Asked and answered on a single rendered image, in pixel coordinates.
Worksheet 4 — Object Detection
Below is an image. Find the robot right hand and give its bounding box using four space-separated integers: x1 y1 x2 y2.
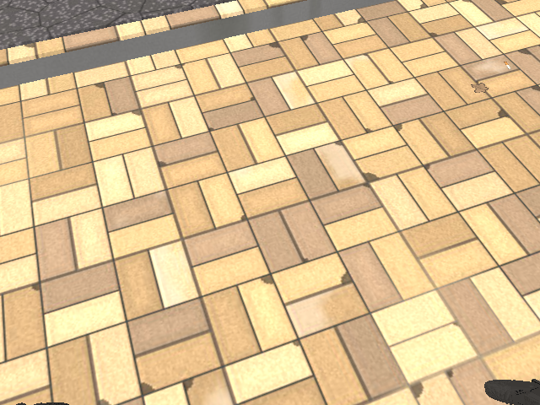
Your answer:
484 379 540 405

